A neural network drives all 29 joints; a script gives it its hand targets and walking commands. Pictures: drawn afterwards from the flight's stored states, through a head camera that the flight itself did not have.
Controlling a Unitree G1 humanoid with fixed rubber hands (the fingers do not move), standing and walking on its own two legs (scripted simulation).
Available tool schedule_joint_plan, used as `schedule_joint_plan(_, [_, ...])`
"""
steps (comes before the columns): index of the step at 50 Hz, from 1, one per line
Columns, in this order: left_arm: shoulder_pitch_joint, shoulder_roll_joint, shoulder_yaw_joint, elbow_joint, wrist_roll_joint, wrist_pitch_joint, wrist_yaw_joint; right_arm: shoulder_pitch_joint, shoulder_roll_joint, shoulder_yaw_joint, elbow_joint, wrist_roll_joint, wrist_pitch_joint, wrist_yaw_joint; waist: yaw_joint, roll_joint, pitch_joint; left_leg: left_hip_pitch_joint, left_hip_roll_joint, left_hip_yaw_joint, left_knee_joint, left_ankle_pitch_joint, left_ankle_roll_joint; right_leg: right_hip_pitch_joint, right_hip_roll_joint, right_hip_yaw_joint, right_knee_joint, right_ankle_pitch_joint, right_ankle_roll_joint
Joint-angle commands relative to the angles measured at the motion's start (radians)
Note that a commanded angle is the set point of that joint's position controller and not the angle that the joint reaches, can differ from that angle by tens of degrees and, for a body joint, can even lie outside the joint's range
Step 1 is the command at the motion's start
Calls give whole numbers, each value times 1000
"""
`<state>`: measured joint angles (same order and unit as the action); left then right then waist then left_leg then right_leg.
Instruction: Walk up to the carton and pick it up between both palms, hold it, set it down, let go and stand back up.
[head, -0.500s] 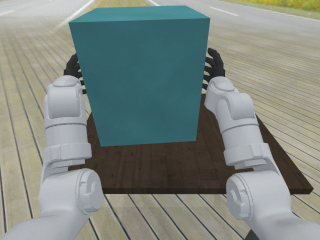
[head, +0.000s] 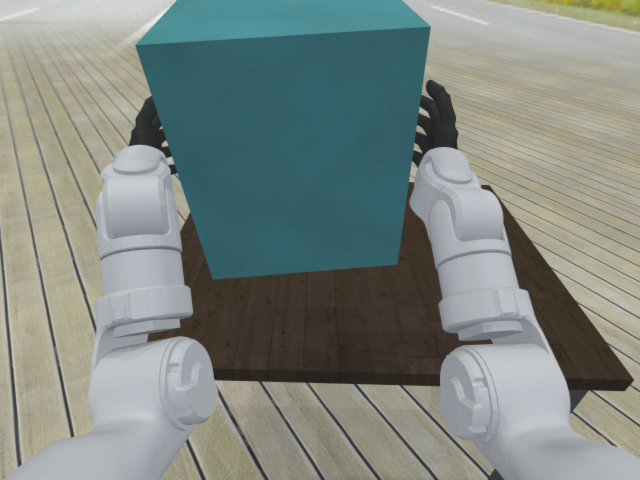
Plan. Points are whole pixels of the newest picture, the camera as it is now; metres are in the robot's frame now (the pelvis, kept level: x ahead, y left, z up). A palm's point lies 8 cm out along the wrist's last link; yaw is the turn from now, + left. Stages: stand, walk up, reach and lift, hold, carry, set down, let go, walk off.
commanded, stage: set down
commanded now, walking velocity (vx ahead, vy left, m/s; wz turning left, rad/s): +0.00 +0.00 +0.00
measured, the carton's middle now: (294, 128) +0.45 +0.00 +0.30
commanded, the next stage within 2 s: none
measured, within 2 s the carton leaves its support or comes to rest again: neither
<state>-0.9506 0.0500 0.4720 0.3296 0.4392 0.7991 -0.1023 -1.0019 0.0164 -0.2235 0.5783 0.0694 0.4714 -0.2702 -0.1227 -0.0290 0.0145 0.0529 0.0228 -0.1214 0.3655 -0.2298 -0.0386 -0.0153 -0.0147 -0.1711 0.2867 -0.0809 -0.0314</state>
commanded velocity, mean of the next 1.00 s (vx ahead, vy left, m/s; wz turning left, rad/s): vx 0.00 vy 0.00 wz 0.00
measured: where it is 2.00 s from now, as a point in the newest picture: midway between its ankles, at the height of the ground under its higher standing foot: outside the picture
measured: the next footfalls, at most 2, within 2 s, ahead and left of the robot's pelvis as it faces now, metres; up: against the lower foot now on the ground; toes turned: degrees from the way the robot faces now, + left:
none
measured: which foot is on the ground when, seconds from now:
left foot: down 0.00-1.00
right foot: down 0.00-1.00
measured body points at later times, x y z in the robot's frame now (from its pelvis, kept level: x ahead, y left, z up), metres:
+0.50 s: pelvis +0.02 +0.02 +0.00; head +0.00 +0.06 +0.45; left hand +0.42 +0.16 +0.18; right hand +0.41 -0.16 +0.20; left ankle +0.00 +0.15 -0.74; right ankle +0.07 -0.10 -0.74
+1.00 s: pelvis +0.03 +0.03 +0.00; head +0.00 +0.06 +0.45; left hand +0.44 +0.15 +0.17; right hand +0.42 -0.17 +0.19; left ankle +0.00 +0.15 -0.74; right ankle +0.07 -0.10 -0.74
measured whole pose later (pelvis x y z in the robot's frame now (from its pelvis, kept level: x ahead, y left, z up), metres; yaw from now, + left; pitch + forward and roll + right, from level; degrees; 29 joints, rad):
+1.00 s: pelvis +0.03 +0.03 +0.00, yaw -2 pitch -9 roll -2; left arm -0.74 -0.07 0.34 0.49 0.37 0.50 0.07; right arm -0.83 -0.03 -0.36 0.93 -0.06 -0.10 -0.08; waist -0.06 -0.04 0.08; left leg 0.06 0.01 -0.07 0.36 -0.27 -0.01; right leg 0.00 -0.02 -0.12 0.25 -0.08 0.01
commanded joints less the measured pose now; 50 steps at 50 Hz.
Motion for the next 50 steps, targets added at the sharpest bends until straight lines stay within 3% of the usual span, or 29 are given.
schedule_joint_plan(1, [-708,-397,-280,-34,-127,-135,-204,-685,405,175,-102,-7,-186,211,-5,33,-272,-275,-87,127,-163,-35,59,413,26,19,-28,-111,58])
schedule_joint_plan(6, [-614,-409,-261,-2,-85,-187,-200,-603,378,140,-26,-78,-309,237,-4,15,-192,-229,-89,146,-158,7,59,357,17,-3,-47,-100,63])
schedule_joint_plan(10, [-582,-450,-329,-54,-107,-236,-171,-577,382,185,-36,-96,-410,248,-3,26,-244,-196,-87,160,-140,112,33,388,16,-17,-33,24,70])
schedule_joint_plan(14, [-604,-521,-490,-198,-177,-300,-120,-606,393,296,-129,-65,-509,253,-5,63,-480,-98,-87,167,-57,396,-26,478,33,-19,21,253,68])
schedule_joint_plan(18, [-612,-561,-640,-345,-236,-347,-61,-583,402,399,-214,-26,-558,257,-12,82,-686,-6,-78,143,26,632,-52,495,48,-6,60,400,62])
schedule_joint_plan(24, [-545,-570,-681,-335,-244,-347,-19,-539,353,405,-192,-10,-558,267,13,77,-610,-21,-64,125,24,607,-57,424,50,-2,55,345,59])
schedule_joint_plan(32, [-495,-565,-558,-172,-187,-301,-34,-507,305,275,-14,-49,-532,289,29,57,-396,-75,-49,140,-43,448,-54,344,48,-12,9,182,55])
schedule_joint_plan(38, [-518,-578,-509,-100,-176,-323,-37,-495,291,178,89,-97,-550,315,22,69,-365,-41,-36,148,-56,437,-68,282,49,-26,-14,113,51])
schedule_joint_plan(43, [-554,-600,-512,-54,-188,-381,-18,-503,295,136,150,-135,-588,332,20,73,-405,-6,-32,151,-48,463,-78,252,52,-34,-16,119,54])
schedule_joint_plan(50, [-620,-621,-525,-10,-209,-476,15,-542,331,151,187,-157,-633,338,33,50,-523,-38,-47,161,-34,485,-69,306,50,-18,13,236,63])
